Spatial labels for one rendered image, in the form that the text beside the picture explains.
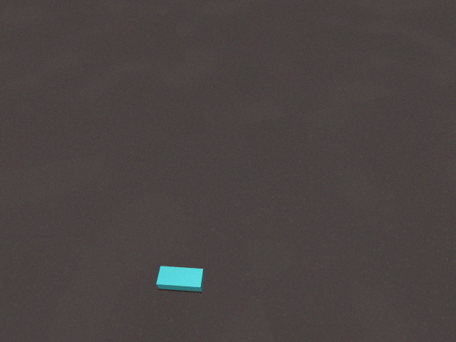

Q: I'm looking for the carton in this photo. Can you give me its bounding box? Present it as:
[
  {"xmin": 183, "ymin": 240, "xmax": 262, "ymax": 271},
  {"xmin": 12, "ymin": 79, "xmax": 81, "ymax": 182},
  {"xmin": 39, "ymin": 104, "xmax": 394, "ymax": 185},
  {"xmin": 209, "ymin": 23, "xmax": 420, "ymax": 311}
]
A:
[{"xmin": 156, "ymin": 266, "xmax": 204, "ymax": 291}]

